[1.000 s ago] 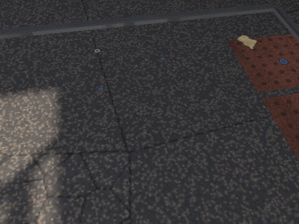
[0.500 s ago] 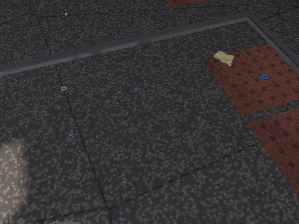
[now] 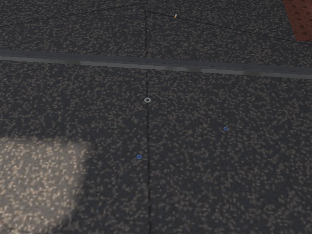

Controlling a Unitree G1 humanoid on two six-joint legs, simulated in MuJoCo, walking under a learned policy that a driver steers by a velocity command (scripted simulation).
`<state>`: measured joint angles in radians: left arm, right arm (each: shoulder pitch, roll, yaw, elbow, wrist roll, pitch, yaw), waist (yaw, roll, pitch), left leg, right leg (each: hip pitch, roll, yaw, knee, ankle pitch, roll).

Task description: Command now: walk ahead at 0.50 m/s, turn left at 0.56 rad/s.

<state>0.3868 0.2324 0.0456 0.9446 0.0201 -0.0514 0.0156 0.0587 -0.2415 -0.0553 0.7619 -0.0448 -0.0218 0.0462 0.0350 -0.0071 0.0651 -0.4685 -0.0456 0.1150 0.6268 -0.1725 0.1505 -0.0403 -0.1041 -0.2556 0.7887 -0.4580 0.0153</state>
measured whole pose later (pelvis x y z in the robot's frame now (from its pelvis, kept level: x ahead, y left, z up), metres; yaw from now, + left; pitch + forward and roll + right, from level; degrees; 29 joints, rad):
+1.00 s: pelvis +0.55 -0.03 +0.02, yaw -18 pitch +2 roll -1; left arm 0.43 0.28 0.07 0.87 0.01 -0.04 0.00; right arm 0.03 -0.26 0.00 0.72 -0.03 -0.04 0.02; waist 0.10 0.03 0.04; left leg -0.58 0.04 -0.04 0.60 -0.07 -0.03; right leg 0.00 0.15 0.20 0.32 -0.33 -0.11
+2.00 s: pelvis +0.80 -0.11 +0.02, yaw -41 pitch +0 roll -1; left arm 0.19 0.23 0.03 0.78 0.02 0.03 0.02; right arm 0.29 -0.24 -0.03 0.82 -0.02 0.05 -0.01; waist -0.01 -0.02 0.00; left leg -0.23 -0.02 -0.01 0.53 -0.29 0.03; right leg -0.33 0.09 0.01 0.48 -0.15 -0.06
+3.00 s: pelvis +0.88 -0.11 +0.03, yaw -22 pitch +0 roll +0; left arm 0.32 0.28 0.06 0.88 0.02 -0.01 -0.04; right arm 0.32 -0.23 -0.03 0.87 -0.03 -0.06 0.00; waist 0.01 -0.05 0.02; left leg 0.01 -0.05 0.08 0.24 -0.25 0.06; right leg -0.54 -0.02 0.05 1.03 -0.24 -0.06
